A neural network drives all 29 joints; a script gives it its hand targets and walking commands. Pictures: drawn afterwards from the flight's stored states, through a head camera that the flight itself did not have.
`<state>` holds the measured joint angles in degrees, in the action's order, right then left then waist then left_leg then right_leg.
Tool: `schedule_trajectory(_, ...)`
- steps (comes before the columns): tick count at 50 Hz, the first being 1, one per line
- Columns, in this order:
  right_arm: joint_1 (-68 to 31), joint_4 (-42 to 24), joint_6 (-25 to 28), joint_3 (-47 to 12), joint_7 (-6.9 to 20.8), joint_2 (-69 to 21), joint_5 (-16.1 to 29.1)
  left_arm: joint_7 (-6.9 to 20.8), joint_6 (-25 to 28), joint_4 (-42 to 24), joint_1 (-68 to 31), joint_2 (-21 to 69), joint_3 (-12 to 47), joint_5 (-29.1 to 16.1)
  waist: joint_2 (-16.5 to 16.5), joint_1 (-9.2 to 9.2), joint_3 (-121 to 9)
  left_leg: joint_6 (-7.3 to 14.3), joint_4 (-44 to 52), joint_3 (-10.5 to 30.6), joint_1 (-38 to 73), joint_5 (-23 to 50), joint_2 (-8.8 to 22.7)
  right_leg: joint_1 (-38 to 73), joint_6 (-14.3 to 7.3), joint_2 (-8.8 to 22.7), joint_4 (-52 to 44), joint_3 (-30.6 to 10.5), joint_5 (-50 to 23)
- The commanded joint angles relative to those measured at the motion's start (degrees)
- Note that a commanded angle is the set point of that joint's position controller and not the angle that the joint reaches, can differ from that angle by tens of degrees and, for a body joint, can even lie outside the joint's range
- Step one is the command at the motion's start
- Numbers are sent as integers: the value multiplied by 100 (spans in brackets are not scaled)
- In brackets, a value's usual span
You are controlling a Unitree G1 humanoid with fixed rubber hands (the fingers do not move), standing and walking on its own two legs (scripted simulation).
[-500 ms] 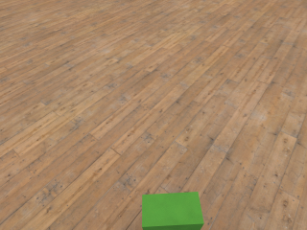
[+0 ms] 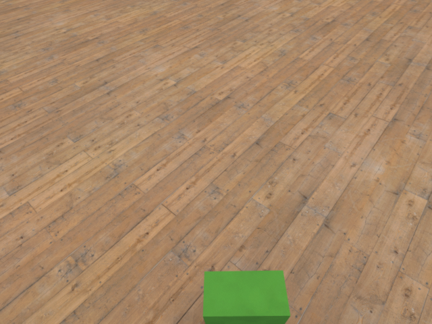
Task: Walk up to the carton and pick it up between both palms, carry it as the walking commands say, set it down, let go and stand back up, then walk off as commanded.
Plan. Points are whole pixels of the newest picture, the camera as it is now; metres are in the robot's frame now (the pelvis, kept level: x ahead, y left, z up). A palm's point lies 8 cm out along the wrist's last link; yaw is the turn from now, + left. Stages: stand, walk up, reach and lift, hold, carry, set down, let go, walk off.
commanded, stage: walk up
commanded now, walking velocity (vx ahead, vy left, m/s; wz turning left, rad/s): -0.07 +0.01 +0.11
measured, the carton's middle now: (243, 302) +0.33 -0.02 -0.64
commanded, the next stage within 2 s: none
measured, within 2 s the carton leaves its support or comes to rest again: neither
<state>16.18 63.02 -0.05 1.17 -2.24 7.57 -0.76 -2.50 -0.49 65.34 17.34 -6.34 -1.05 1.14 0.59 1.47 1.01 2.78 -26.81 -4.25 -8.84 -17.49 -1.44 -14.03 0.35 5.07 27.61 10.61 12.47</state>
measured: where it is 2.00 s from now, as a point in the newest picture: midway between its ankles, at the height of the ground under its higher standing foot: outside the picture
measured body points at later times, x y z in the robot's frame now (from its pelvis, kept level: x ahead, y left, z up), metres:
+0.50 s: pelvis +0.00 +0.00 +0.00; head +0.02 -0.01 +0.45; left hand -0.02 +0.22 -0.16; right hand +0.03 -0.22 -0.16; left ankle -0.03 +0.08 -0.74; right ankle +0.02 -0.12 -0.74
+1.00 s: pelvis -0.06 +0.00 -0.01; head -0.07 +0.02 +0.44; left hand -0.03 +0.23 -0.17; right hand -0.04 -0.24 -0.15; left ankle -0.10 +0.10 -0.72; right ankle +0.02 -0.12 -0.74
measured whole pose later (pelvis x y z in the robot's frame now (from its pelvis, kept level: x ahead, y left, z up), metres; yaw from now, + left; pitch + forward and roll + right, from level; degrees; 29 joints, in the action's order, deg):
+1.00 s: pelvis -0.06 +0.00 -0.01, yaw +5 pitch -3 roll -1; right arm 18.6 59.0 -2.0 1.5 -1.1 9.6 -2.4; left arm -1.5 -3.0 58.8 12.5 -10.8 -1.7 1.8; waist -1.9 -1.3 1.1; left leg -0.2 -43.0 -3.6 -14.5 -23.7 2.0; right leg -16.6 -1.2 7.1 28.9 15.4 8.8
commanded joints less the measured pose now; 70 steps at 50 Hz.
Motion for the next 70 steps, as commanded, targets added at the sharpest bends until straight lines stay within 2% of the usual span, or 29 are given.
schedule_trajectory(1, 327, -166, 80, 57, -20, 415, 22, -38, 65, -119, 357, -472, -89, -23, -105, 1, 417, -10, 600, 701, -860, 1463, 813, 544, 29, 596, -349, -530, -977)
schedule_trajectory(5, 223, -156, 88, 40, -22, 477, -18, -36, 19, -143, 322, -530, -91, -27, 257, 65, 509, 94, 878, 1010, -1173, 931, 910, 557, 69, 496, -271, -449, -235)
schedule_trajectory(10, 291, -230, 91, 53, -10, 492, -30, -19, 6, -149, 439, -573, -85, 11, 126, 56, 225, 145, 1058, 1042, -1052, 188, 831, 678, 58, 519, -440, -471, 157)
schedule_trajectory(12, 174, -238, 127, 64, 13, 515, -21, -22, 37, -105, 344, -501, -96, 8, -64, 29, 163, 138, 942, 959, -1013, 576, 797, 751, 79, 509, -404, -434, -37)
schedule_trajectory(15, 309, -151, 154, 35, -20, 478, -49, 8, 75, -154, 311, -532, -75, -10, 331, 36, 257, 135, 820, 877, -960, 1040, 763, 695, 41, 568, -341, -398, -164)
schedule_trajectory(19, 213, -259, 184, 47, -15, 580, 27, -18, 87, -223, 145, -735, -129, -7, -363, -35, 241, 29, 239, 787, -882, 2043, 717, 621, -32, 732, -137, -503, -1394)
schedule_trajectory(20, 390, -289, 193, 79, -30, 510, 18, -28, 86, -240, 295, -690, -99, -69, -166, 5, -31, 58, 117, 769, -721, 2267, 786, 708, -43, 800, -97, -518, -1501)
schedule_trajectory(22, 481, -238, 175, 44, -43, 552, 2, -19, 83, -241, 235, -644, -88, -32, -236, -29, 13, 109, 247, 842, -740, 1722, 766, 558, -11, 695, -181, -425, -833)
schedule_trajectory(25, 384, -448, 136, 169, -120, 780, 17, -45, -39, -474, 164, -731, -161, -21, 164, -221, 102, 223, -589, 815, -753, 3731, 1001, 296, -64, 571, 599, -316, -1909)
schedule_trajectory(31, 2, -692, -53, 232, -100, 889, -3, 13, -206, -699, 39, -826, -161, -24, 448, -21, -38, 315, -2, 1270, -1311, 2094, 1155, 398, -131, 492, 750, -339, -954)
schedule_trajectory(35, 13, -807, -69, 207, -45, 790, -36, 15, -178, -762, 60, -971, -164, 10, -10, -50, -264, 162, -125, 1038, -1493, 701, 901, 597, -217, 832, 207, -583, -621)
schedule_trajectory(37, 106, -779, -107, 205, -11, 692, -46, 63, -186, -795, -45, -1076, -179, 78, -347, -42, -20, 58, -144, 766, -1456, -228, 632, 301, -249, 1018, -504, -854, 844)
schedule_trajectory(39, 420, -651, -117, 174, 23, 519, -83, 29, -186, -844, -157, -1146, -194, 92, -997, -172, -40, -122, -748, 404, -968, -281, 423, -65, -330, 1339, -1281, -1269, 1722)
schedule_trajectory(43, 641, -669, -156, 187, 76, 623, -132, 56, -184, -997, -549, -1392, -247, 81, -1238, -276, -65, -273, -2345, 247, -792, -879, 326, -493, -678, 1891, -1813, -1534, 1871)
schedule_trajectory(45, 576, -658, -197, 148, 97, 478, -158, 49, -164, -932, -332, -1328, -231, 87, -508, -268, 144, -334, -2365, 194, -952, -953, 412, -467, -829, 1977, -1864, -1594, 1756)
schedule_trajectory(47, 747, -472, -187, 9, 125, 332, -191, 79, -174, -958, -477, -1340, -266, 84, -370, -379, 246, -301, -1505, 213, -843, -795, 550, -276, -660, 1815, -1666, -1299, 1854)
schedule_trajectory(49, 829, -339, 19, -40, 107, 344, -151, 94, -166, -953, -469, -1188, -301, -15, -182, -362, 378, -225, 127, 244, -712, 102, 545, 80, -262, 1127, -1086, -664, 1468)
schedule_trajectory(51, 618, -332, 40, 39, 53, 809, -162, 184, -211, -795, -232, -1077, -255, -73, 808, -238, 811, -5, 1391, 1154, -1148, -1085, 1028, -165, -91, 462, -291, -292, 1401)
schedule_trajectory(53, 328, -414, 73, 108, -1, 1137, -217, 251, -205, -737, -104, -829, -253, -11, 1266, -93, 1085, 278, 2478, 2354, -1573, -2040, 1833, -396, 190, -169, 1248, -273, 864)
schedule_trajectory(54, 274, -384, 112, 104, 12, 1162, -248, 236, -231, -704, -266, -901, -264, -41, 1394, -154, 1284, 357, 2688, 2597, -1982, -2116, 1980, -274, 239, -52, 1680, -456, 809)
schedule_trajectory(55, 197, -414, 170, 68, 14, 1233, -206, 209, -229, -617, -280, -885, -199, -46, 1245, -155, 1350, 446, 2602, 2622, -1726, -1691, 2065, -465, 229, 30, 1837, -688, 705)
schedule_trajectory(58, -106, -257, 217, 14, -12, 864, -25, 244, -125, -404, 139, -843, -83, 30, 669, 144, 465, 294, 1744, 1176, -300, 321, 1421, -615, 30, -175, 1612, -940, 535)
schedule_trajectory(61, 873, -131, 296, 133, -77, 1151, -55, 126, -185, -638, -250, -915, -164, 17, -92, -280, -1, 527, 1250, 1955, 710, 1673, 2186, -1534, 137, -274, 1877, -1001, 915)
schedule_trajectory(62, 1064, -13, 284, 180, -122, 1288, -95, 133, -213, -729, -544, -890, -169, 40, -37, -415, 77, 539, 1334, 2106, 727, 1198, 2256, -1590, 135, -165, 1856, -1180, 1008)
schedule_trajectory(63, 856, -17, 297, 84, -94, 928, -64, 134, -168, -720, -361, -678, -46, -28, 450, -313, 45, 485, 1291, 1654, 530, 1597, 1951, -1361, 156, -201, 1570, -1097, 806)
schedule_trajectory(64, 1260, 97, 296, 129, -144, 995, -106, 138, -144, -712, -409, -689, -50, -10, 387, -376, -16, 478, 1123, 1936, 927, 2139, 2209, -1707, 128, -257, 1718, -1162, 896)
schedule_trajectory(65, 1164, 105, 270, 155, -118, 1080, -85, 137, -133, -637, -221, -658, -18, -36, 664, -412, -59, 495, 1192, 1823, 883, 1727, 2007, -1614, 107, -264, 1628, -1149, 887)
schedule_trajectory(67, 1647, 243, 203, 292, -124, 1276, -97, 255, -152, -764, -492, -803, -117, 39, 809, -687, -159, 683, 1991, 2478, 972, -1339, 2393, -1934, 168, -213, 2057, -1048, 728)
schedule_trajectory(70, 1143, 120, 212, 254, -116, 1120, -91, 257, -145, -810, -377, -815, -133, 52, 479, -485, 29, 515, 1676, 2006, 646, -132, 2084, -1778, 220, -145, 1853, -1303, 601)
